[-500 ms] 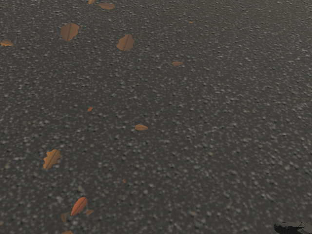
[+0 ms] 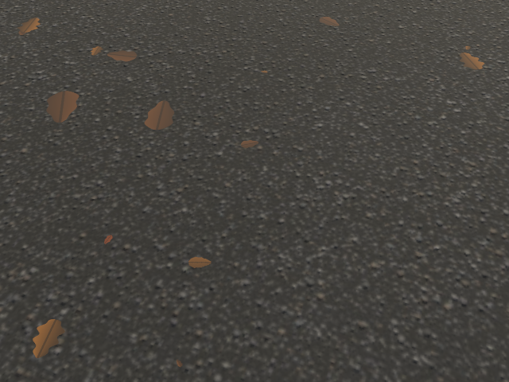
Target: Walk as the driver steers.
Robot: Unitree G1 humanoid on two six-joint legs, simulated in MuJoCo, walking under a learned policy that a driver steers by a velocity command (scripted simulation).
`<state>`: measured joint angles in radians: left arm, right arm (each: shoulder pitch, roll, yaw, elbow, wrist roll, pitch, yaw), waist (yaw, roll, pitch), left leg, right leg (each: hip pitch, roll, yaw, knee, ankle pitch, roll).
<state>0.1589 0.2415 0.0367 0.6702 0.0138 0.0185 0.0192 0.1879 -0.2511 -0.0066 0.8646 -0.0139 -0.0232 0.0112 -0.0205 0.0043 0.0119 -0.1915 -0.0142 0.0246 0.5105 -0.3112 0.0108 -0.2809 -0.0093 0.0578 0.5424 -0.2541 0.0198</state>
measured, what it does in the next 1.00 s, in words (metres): walks ahead, turning left: right foot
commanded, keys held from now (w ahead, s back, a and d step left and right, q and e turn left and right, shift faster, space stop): w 0.36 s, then w+q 0.58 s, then q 0.06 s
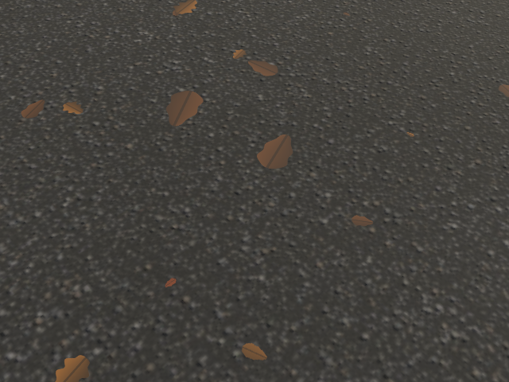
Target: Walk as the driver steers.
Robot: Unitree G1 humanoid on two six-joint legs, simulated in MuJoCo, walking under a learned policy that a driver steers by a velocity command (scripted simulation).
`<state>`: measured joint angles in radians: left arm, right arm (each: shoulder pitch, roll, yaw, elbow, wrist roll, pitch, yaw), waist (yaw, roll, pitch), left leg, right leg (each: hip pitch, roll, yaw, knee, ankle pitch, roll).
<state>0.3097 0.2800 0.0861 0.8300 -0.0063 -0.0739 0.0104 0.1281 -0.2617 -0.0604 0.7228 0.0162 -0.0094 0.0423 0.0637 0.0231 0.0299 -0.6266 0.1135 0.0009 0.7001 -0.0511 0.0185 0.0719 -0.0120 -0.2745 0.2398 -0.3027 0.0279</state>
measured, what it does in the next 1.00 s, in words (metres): walks ahead: left foot, then right foot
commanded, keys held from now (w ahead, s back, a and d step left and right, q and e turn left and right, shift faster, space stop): q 0.38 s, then no key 0.20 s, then e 0.42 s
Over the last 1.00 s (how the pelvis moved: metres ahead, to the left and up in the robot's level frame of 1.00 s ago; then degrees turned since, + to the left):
0.37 -0.02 0.00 18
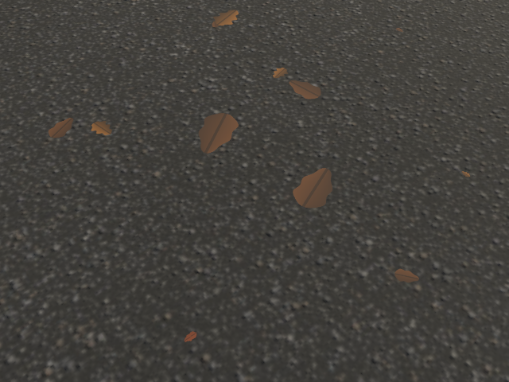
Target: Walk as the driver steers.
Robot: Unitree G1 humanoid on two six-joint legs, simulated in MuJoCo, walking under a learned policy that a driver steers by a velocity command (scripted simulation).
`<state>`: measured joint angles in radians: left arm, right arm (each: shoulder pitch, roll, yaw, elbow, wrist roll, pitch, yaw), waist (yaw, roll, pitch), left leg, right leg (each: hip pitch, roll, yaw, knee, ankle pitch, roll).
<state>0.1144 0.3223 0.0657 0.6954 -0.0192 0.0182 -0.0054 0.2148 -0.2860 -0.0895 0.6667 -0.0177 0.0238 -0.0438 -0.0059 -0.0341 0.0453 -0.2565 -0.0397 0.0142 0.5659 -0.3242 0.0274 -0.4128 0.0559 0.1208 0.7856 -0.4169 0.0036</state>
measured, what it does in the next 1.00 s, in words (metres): walks ahead: right foot, then left foot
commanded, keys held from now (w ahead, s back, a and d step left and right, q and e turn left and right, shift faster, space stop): e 0.34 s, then no key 0.10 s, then w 0.02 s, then w+q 0.54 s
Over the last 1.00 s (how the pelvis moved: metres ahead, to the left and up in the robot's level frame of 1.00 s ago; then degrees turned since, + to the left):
0.20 0.02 -0.01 9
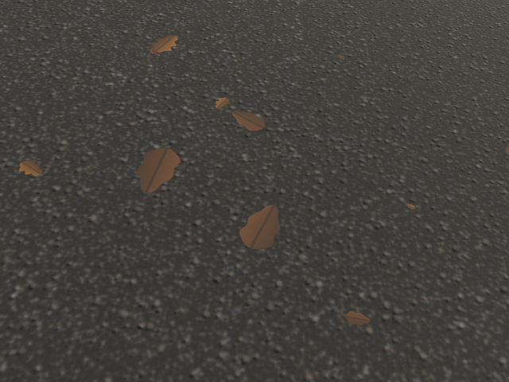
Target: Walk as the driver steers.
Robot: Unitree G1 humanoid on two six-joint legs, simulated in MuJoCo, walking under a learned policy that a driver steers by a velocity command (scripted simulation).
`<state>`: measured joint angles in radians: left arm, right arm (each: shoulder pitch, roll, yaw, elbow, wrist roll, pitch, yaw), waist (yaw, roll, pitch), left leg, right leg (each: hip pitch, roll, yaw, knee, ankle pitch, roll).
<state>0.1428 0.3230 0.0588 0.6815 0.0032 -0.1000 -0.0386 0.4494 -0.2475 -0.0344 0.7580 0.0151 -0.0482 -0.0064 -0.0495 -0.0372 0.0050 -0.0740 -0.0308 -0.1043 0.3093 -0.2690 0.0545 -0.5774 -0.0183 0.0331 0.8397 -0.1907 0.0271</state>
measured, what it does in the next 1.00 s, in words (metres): walks ahead: right foot, then left foot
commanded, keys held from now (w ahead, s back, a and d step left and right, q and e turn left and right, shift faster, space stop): w+q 0.24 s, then w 0.32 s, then w+e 0.44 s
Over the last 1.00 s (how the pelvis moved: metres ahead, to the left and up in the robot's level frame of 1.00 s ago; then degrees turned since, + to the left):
0.12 -0.03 0.02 -3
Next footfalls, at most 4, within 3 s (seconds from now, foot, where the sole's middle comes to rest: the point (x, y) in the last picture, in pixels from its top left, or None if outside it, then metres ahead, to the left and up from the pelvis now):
0.20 right None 0.30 -0.13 -0.79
0.68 left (160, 377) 0.51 0.19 -0.79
1.22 right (244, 273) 0.81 -0.03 -0.79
1.74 left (202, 186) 1.14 0.10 -0.79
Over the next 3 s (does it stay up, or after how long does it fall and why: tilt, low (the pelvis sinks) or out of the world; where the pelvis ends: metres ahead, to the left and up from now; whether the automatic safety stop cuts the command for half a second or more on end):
stays up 1.45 0.01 -0.02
